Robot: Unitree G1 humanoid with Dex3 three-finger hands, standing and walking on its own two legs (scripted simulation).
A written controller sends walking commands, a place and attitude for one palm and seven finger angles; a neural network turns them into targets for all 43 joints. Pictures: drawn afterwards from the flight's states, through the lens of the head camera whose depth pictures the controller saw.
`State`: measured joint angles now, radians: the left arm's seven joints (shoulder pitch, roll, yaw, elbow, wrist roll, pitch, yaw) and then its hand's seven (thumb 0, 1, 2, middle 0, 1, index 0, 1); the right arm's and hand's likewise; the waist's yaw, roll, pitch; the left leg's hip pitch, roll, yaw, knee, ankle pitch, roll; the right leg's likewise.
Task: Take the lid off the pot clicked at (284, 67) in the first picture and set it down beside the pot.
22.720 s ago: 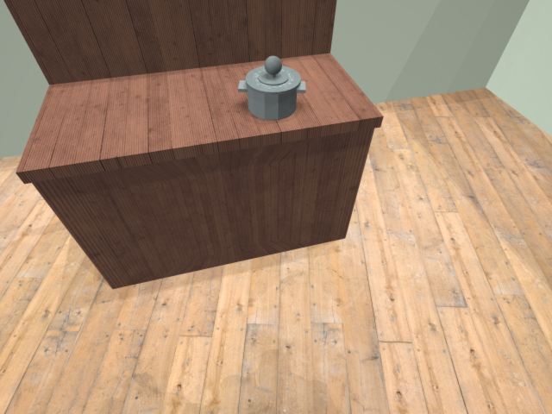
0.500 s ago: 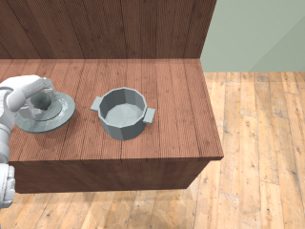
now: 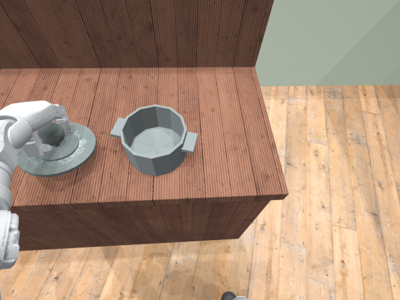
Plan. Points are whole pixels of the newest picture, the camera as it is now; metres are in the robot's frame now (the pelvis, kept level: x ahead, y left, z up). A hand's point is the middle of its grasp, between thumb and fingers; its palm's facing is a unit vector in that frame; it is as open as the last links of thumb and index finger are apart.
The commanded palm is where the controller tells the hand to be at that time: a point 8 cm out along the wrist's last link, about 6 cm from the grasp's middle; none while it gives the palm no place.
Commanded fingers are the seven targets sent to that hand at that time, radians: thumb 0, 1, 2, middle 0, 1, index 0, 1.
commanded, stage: lower the lid onto the table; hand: left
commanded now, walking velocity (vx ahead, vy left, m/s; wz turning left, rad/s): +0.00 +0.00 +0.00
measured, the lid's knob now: (51, 134) +0.45 +0.32 +0.02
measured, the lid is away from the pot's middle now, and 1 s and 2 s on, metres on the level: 0.22 0.23 0.23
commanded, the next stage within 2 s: open the fingers wide in 0.72 s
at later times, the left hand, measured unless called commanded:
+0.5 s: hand (45, 148) +0.42 +0.33 +0.01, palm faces -0.51 -0.08 -0.86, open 8.3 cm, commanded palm +0.47 +0.33 +0.06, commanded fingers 0.00 0.63 1.06 -1.00 -1.08 -0.72 -0.96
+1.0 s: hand (45, 155) +0.42 +0.33 -0.01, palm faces -0.48 -0.09 -0.87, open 8.3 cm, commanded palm +0.45 +0.32 +0.04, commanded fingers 0.00 0.50 0.89 -0.82 -1.06 -0.61 -0.97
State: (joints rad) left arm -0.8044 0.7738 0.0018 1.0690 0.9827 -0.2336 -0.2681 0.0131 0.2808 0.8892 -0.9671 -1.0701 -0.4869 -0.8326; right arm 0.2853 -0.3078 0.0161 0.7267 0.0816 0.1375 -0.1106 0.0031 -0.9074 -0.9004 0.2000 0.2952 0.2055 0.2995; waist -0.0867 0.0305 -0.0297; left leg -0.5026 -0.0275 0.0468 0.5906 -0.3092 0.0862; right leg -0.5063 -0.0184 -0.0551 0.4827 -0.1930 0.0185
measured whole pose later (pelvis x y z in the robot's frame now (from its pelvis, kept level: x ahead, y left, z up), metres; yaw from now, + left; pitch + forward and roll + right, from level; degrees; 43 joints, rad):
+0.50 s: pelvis +0.00 +0.00 -0.01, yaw -1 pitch +16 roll -3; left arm -0.79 0.80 0.06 1.12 1.02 -0.26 -0.22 0.02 0.28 0.89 -0.97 -1.07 -0.49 -0.83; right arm 0.32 -0.30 0.02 0.72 0.07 0.15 -0.11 0.00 -0.91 -0.90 0.20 0.30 0.21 0.30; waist -0.11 0.03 -0.05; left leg -0.62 -0.01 0.05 0.69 -0.35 0.09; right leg -0.62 -0.01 -0.05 0.57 -0.22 0.02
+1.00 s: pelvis -0.01 +0.01 -0.02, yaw -1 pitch +18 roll -4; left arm -0.76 0.79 0.06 1.09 1.01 -0.26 -0.19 0.03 0.31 0.87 -0.97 -1.08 -0.45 -0.87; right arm 0.32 -0.29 0.01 0.71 0.07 0.20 -0.07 0.00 -0.91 -0.90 0.20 0.30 0.21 0.30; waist -0.10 0.04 -0.08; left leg -0.71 -0.01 0.05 0.79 -0.39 0.10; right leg -0.71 -0.01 -0.05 0.66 -0.25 0.02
